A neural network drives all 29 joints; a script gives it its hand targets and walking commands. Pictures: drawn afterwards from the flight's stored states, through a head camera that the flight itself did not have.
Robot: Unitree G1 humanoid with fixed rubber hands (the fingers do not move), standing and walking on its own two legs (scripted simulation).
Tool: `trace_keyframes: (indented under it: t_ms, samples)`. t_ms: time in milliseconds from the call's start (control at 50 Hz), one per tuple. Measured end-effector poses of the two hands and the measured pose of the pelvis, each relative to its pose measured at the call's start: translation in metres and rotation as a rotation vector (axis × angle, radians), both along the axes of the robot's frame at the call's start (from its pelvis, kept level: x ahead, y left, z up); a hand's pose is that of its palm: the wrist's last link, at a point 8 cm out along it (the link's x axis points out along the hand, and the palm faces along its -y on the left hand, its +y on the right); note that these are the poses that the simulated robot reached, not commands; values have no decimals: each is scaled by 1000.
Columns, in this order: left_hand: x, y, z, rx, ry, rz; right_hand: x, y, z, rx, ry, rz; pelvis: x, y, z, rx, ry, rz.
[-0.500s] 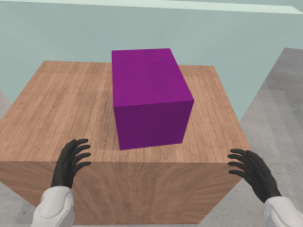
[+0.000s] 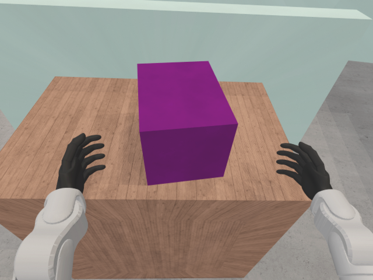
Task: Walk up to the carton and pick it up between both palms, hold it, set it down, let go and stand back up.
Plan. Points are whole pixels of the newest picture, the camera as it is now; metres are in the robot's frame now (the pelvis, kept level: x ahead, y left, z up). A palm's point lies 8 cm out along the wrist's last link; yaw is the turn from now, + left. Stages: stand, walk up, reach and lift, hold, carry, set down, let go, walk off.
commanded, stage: reach and lift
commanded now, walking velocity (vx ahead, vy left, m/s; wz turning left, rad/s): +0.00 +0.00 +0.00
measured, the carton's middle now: (179, 119) +0.50 +0.03 +0.08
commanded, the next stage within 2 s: none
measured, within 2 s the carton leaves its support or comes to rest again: neither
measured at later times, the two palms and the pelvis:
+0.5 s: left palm (73, 141) +0.32 +0.22 +0.17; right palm (296, 137) +0.37 -0.21 +0.16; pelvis +0.00 +0.00 +0.00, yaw +0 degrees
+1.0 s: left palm (85, 98) +0.40 +0.21 +0.21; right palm (289, 100) +0.44 -0.20 +0.20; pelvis +0.01 +0.00 +0.00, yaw +0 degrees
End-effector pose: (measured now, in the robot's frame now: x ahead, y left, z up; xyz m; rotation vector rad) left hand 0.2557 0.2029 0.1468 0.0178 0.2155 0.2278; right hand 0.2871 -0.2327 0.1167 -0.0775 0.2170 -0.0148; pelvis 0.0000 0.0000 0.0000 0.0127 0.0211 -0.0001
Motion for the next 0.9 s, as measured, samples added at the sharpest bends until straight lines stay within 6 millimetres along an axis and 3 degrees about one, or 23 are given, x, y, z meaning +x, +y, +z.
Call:
trace_keyframes:
  t_ms: [160,360,580,900]
  samples:
    - [19,9,1,-9,35,20,24,7,9,12,-13,5,2,0,0,0,3,0]
    - [47,9,21,-12,9,20,60,11,27,33,-21,5,2,0,0,0,3,0]
    - [81,17,30,0,42,39,98,25,46,38,-9,36,4,0,0,0,6,0]
    - [128,13,58,24,35,8,136,32,76,60,2,42,8,0,0,0,12,-1]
